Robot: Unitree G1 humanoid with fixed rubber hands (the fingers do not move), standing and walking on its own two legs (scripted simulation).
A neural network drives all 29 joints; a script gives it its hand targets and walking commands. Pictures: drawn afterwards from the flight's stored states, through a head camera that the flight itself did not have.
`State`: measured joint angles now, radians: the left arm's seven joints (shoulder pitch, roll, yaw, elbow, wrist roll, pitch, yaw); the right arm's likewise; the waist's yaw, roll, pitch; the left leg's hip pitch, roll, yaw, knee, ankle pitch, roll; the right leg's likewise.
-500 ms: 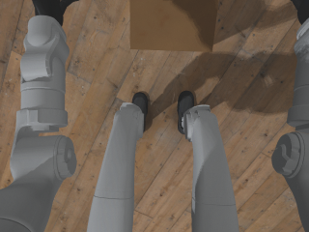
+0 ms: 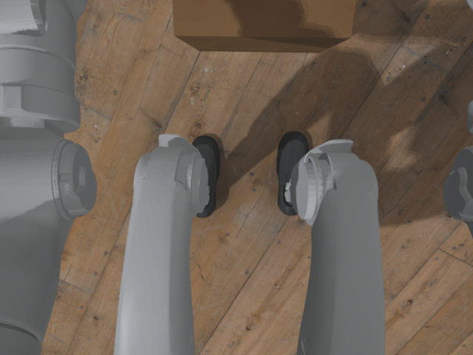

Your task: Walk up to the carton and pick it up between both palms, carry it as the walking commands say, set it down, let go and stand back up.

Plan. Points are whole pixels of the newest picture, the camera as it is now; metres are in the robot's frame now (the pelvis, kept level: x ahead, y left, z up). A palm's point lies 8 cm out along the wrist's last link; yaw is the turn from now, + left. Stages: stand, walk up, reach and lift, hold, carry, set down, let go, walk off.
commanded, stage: reach and lift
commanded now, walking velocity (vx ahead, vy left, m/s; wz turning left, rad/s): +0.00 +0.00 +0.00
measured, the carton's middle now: out of the picture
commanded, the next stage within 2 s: none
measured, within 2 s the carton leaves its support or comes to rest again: neither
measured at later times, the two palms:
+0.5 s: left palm out of the picture +0.55 +0.22 -0.28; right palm out of the picture +0.55 -0.23 -0.29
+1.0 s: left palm out of the picture +0.56 +0.22 -0.30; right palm out of the picture +0.56 -0.23 -0.31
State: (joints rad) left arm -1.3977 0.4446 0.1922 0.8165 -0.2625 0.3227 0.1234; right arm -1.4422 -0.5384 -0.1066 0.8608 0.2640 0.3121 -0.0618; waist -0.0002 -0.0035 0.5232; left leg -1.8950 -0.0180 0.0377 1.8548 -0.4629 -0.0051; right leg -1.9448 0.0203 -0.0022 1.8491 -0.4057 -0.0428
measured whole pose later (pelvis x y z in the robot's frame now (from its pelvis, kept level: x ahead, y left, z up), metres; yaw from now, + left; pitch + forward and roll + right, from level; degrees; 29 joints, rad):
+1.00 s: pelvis +0.04 +0.00 -0.12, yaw +1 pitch +29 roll +2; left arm -1.35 0.44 0.05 1.05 -0.33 0.07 0.08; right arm -1.39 -0.53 -0.02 1.11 0.32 0.05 -0.04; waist -0.01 0.02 0.52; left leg -2.22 -0.04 0.04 2.31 -0.61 0.00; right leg -2.26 -0.02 -0.03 2.30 -0.55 -0.05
